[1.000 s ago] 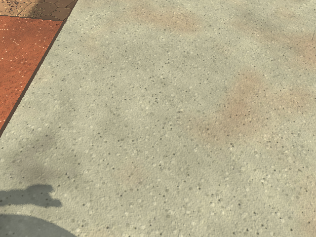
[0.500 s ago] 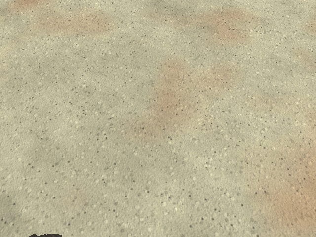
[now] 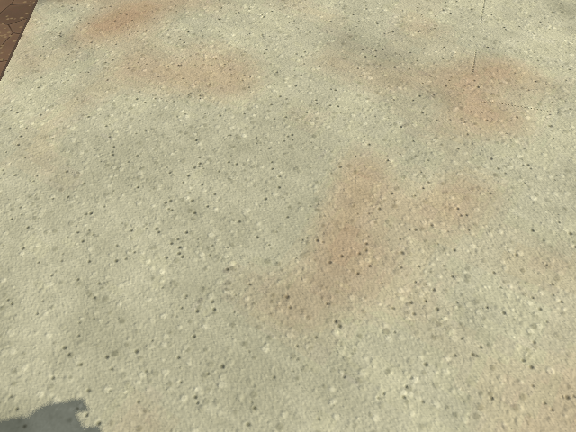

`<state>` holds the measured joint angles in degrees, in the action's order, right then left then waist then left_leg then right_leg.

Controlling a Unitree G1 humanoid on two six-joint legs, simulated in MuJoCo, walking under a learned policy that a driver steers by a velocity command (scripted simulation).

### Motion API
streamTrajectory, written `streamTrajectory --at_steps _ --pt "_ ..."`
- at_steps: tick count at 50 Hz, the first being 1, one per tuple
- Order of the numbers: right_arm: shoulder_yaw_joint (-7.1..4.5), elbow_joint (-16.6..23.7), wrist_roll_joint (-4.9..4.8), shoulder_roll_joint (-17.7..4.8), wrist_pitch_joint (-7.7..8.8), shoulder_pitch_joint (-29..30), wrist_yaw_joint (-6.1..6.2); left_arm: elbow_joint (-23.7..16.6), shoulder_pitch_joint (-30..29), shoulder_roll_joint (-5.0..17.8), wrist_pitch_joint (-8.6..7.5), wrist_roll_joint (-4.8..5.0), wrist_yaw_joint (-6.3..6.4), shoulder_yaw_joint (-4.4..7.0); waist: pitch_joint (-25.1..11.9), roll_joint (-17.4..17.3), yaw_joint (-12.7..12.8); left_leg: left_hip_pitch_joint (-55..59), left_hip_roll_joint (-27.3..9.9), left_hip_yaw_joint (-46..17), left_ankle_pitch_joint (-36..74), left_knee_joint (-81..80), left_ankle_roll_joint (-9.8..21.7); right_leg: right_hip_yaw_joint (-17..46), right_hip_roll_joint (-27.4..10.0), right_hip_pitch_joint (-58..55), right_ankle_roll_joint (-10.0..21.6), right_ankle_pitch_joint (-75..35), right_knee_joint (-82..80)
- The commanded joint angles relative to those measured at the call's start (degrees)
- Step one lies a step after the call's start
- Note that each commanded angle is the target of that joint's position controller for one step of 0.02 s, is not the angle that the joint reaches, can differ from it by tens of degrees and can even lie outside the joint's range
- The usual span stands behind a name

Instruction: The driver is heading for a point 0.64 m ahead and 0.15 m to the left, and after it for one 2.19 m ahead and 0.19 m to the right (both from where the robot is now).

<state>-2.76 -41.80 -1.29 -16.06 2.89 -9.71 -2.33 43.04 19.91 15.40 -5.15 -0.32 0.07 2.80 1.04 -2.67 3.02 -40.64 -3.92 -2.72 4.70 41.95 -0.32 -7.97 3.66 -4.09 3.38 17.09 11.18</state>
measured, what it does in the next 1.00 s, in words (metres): walks ahead, turning left: left foot, then right foot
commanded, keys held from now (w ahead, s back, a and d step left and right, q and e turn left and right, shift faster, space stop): w+q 0.62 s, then w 0.10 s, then w+e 0.28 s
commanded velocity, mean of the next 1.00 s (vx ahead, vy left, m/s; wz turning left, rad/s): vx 0.49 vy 0.00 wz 0.36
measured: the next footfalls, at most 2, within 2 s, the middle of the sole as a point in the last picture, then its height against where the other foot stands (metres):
left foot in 0.16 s outside the picture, level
right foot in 0.60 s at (344, 397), level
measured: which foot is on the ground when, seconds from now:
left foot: up 0.00-0.14, down 0.16-0.62, up 0.64-1.00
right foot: down 0.00-0.14, up 0.16-0.58, down 0.60-1.00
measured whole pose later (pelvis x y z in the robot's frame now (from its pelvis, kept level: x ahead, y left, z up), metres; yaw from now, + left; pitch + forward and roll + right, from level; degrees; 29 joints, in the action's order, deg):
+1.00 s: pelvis +0.55 +0.07 +0.01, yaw +22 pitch +2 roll -1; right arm -1.4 -36.6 -0.7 -14.6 4.7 -2.0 -1.6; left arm 46.2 24.8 15.9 -3.6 1.5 -0.3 2.9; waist 1.7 -1.7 7.1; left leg -30.4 -1.9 -3.9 -4.4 32.4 -1.4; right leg 2.8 2.2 4.6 1.4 15.3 18.2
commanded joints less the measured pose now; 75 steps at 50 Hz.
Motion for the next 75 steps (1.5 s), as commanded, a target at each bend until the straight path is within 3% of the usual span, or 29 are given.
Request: streamTrajectory --at_steps 1,5,7,8,9,10,11,14,18,22,26,29,30,31,32,33,35,39,44,49,52,53,54,55,56,57,60,69,75 --pt "0.27 7.00 -0.04 -1.64 1.35 9.70 -1.39 -1.53 0.73 9.50 -0.04 0.59 0.74 2.62 5.74 4.59 1.94 -2.10 0.40 2.56 -0.32 -5.65 1.72 2.05 -17.52 0.73 4.27 -30.10 -2.47" --pt "-0.85 8.76 -0.03 -4.13 1.04 8.11 -2.38 -1.01 0.43 12.23 1.97 0.68 1.91 3.24 0.21 8.58 -1.25 5.68 5.87 8.84 -11.78 -6.85 5.87 -0.72 -18.36 -5.52 2.85 -63.08 10.16" --pt "-3.30 6.63 -0.27 -8.77 0.61 -4.55 -1.65 -1.55 -0.82 13.28 2.80 0.70 2.54 3.33 -7.42 8.82 -8.67 24.11 9.41 9.12 -12.24 -10.02 9.59 -2.07 -16.96 -0.61 1.52 -69.24 28.55" --pt "-4.87 5.13 -0.27 -12.27 0.02 -13.95 -0.51 -2.62 -1.26 12.40 2.23 0.48 2.67 2.75 -12.53 4.84 -13.53 42.36 4.56 0.11 -10.35 -12.19 12.83 -1.96 -14.66 12.86 -0.32 -53.26 44.59" --pt "-5.76 5.05 -0.27 -17.49 0.26 -14.54 0.04 -5.27 5.74 3.32 0.53 -1.08 1.07 -0.15 -18.64 -10.86 -6.47 64.78 -12.01 -32.35 -18.13 -13.36 24.51 2.40 -2.12 40.69 -4.21 10.33 66.85" --pt "-4.64 5.76 0.00 -13.00 0.65 -16.36 0.30 -5.78 0.04 7.33 -1.89 0.51 0.00 0.18 -25.02 -5.07 -10.84 67.41 -14.64 -45.14 -23.67 -21.68 26.13 14.97 -0.61 46.82 -3.41 15.38 73.47" --pt "-4.00 5.68 0.43 -10.82 0.94 -13.77 0.49 -8.28 -6.12 9.89 -3.05 2.74 -0.58 0.88 -15.86 -2.13 -11.15 61.06 -12.99 -36.24 -21.36 -24.17 22.64 16.01 -3.84 50.78 -2.36 9.91 71.22" --pt "-2.66 7.76 0.83 -7.15 1.11 -3.85 0.85 -8.58 -6.58 9.42 -3.08 0.01 -0.09 1.04 -4.04 3.62 -3.41 37.99 -6.65 -22.24 -5.64 -27.40 19.22 14.47 -8.93 43.02 -3.29 2.59 58.42" --pt "-3.00 6.81 0.56 -8.68 1.27 -2.79 1.95 -8.74 -6.08 6.88 -0.86 -1.01 0.26 0.21 -0.94 1.35 -1.44 24.94 -3.24 -14.60 2.60 -29.82 18.58 11.08 -9.32 38.46 -7.48 -1.52 47.17" --pt "-3.48 5.10 -0.15 -10.23 0.39 -5.95 2.96 -10.77 -15.88 4.29 -1.02 -0.58 -0.02 -0.99 -0.83 -1.18 -5.74 20.62 1.49 -10.46 -5.61 -27.56 13.96 9.44 -5.52 31.87 -8.59 -18.59 28.01" --pt "-3.53 3.84 -0.64 -10.16 -0.31 -9.23 3.16 -11.67 -18.73 7.18 -1.76 0.88 -0.67 0.29 -2.23 -3.26 -6.64 26.95 -1.43 -17.69 -13.56 -22.55 11.83 12.52 -4.00 28.94 -7.51 -18.96 19.68" --pt "-3.27 4.30 -0.19 -8.67 -0.58 -7.79 3.08 -10.20 -12.24 9.24 -2.37 1.02 -0.66 2.05 -3.43 -4.94 -2.27 28.85 -1.81 -21.02 -13.67 -15.26 9.18 12.07 -4.11 20.83 -3.93 -13.18 16.36" --pt "-2.34 4.74 0.17 -5.91 -0.39 -8.10 2.84 -9.54 -6.55 10.94 -2.67 0.34 -0.32 2.92 -7.53 -3.22 0.58 26.45 1.13 -18.45 -13.64 -6.19 7.14 14.46 -7.67 11.30 -1.43 -11.59 15.81" --pt "-0.87 5.67 1.49 -1.43 -0.27 -10.62 2.66 -9.06 1.39 14.13 -2.46 -0.19 0.20 3.67 -15.90 6.95 2.23 19.15 5.96 -11.97 -29.02 11.70 4.58 26.24 -18.87 -2.83 1.83 -7.83 15.27" --pt "-0.49 7.42 -1.09 -1.46 0.36 -17.13 2.61 -6.51 4.07 17.70 -1.74 -0.84 -0.67 4.56 -18.33 27.06 -1.69 -0.22 9.52 -6.95 -39.98 27.83 2.29 56.18 -28.79 -12.64 10.74 11.43 6.57" --pt "-1.59 5.03 -1.66 -7.06 0.22 -16.09 2.99 -7.88 1.58 11.67 -1.76 -0.04 -1.05 3.40 -12.17 16.12 -0.02 -4.62 5.95 -9.11 -35.04 33.93 1.35 56.01 -26.88 -8.19 9.79 21.51 3.58" --pt "-2.01 6.21 -0.12 -8.11 -0.17 -6.96 3.05 -7.71 -2.49 7.81 -1.25 -0.37 -0.95 2.09 -3.46 6.20 0.28 -2.83 2.79 -6.14 -26.05 33.03 1.00 37.84 -21.38 3.49 7.02 7.90 3.92" --pt "-1.33 6.90 0.87 -4.21 0.28 -4.89 2.32 -4.97 -3.21 5.84 -1.48 0.13 -1.01 1.27 -1.01 9.12 -2.57 2.42 -0.30 -2.61 -22.48 21.97 0.85 26.20 -15.60 10.86 8.68 -10.19 0.83" --pt "0.40 8.49 1.37 -1.22 1.83 4.18 1.62 -2.81 -1.32 9.89 -0.35 1.46 -0.41 2.39 -0.09 7.45 -0.43 6.85 0.62 0.17 -13.46 0.01 -1.00 20.76 -14.05 12.68 9.58 -17.31 -0.61" --pt "-0.15 9.54 0.34 -3.42 3.04 10.47 0.62 -0.53 3.04 11.08 0.96 2.13 0.00 2.73 0.15 8.29 1.05 14.70 3.39 -0.01 -7.07 -11.23 -1.20 22.79 -15.05 12.50 8.11 -14.91 1.89" --pt "-1.49 8.25 0.35 -5.78 3.59 5.91 0.85 -0.26 2.32 10.91 1.67 2.22 0.39 2.77 -1.62 8.51 -2.86 25.57 3.66 0.28 -7.82 -16.87 1.24 24.11 -14.37 13.58 5.48 -13.93 7.27" --pt "-2.49 6.93 0.80 -7.57 3.64 0.53 1.40 -0.49 2.09 9.26 1.64 1.86 0.39 2.24 -4.69 7.84 -5.54 34.52 2.37 -0.26 -8.81 -17.64 2.74 22.36 -11.45 16.40 3.81 -16.03 13.71" --pt "-3.57 6.00 1.84 -11.17 3.57 -8.60 2.15 -2.06 0.70 5.52 1.38 0.80 0.27 0.89 -11.93 2.08 -9.92 48.18 -7.64 -9.67 -10.83 -17.01 6.38 18.83 -7.44 24.59 1.35 -7.80 29.79" --pt "-4.46 5.00 2.43 -15.08 2.52 -12.34 2.15 -3.93 6.40 1.51 0.70 1.63 0.63 -0.25 -17.50 -12.70 -7.85 60.91 -19.93 -30.75 -21.57 -21.37 13.86 12.19 -1.24 42.33 -1.66 14.74 47.10" --pt "-3.70 4.32 1.67 -11.07 2.40 -12.49 1.85 -3.34 5.96 6.64 0.64 2.89 0.78 0.91 -14.42 -10.72 -8.54 57.69 -20.01 -37.15 -32.04 -24.68 15.24 15.32 -3.87 48.97 -2.30 15.91 56.19" --pt "-2.71 4.28 1.17 -7.69 2.42 -10.10 1.86 -3.65 2.39 9.05 0.93 3.14 0.67 1.79 -8.08 -7.00 -8.35 52.50 -17.89 -29.47 -31.51 -25.49 13.53 15.85 -5.98 51.08 -2.34 10.90 58.98" --pt "-1.47 3.74 1.98 -3.40 2.76 -2.89 1.59 -4.00 -1.13 7.26 2.11 1.99 0.29 2.14 -1.00 -4.29 -4.36 39.02 -11.70 -13.95 -15.76 -29.88 10.94 14.93 -9.90 46.23 -3.20 1.48 56.03" --pt "-3.25 -0.57 1.47 -8.33 3.32 -3.62 2.61 -8.57 -11.39 3.07 2.97 1.52 -1.79 0.65 2.32 -0.52 -5.33 35.54 -10.11 5.40 -0.89 -34.06 10.38 11.16 -10.30 43.07 -4.18 -17.44 35.62" --pt "-4.33 -3.17 -0.18 -11.84 1.58 -7.38 2.72 -12.99 -18.83 4.59 3.25 1.57 -3.53 0.99 3.86 -0.44 -6.45 43.72 -12.82 10.47 7.17 -29.27 7.68 6.32 -8.02 40.80 0.03 -11.69 25.92"
Velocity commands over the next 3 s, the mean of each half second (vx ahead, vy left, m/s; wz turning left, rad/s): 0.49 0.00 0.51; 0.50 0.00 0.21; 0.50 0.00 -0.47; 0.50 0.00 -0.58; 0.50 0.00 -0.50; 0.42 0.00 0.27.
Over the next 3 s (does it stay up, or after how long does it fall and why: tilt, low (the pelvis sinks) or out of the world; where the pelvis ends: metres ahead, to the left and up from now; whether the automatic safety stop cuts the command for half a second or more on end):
stays up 1.51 -0.07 0.00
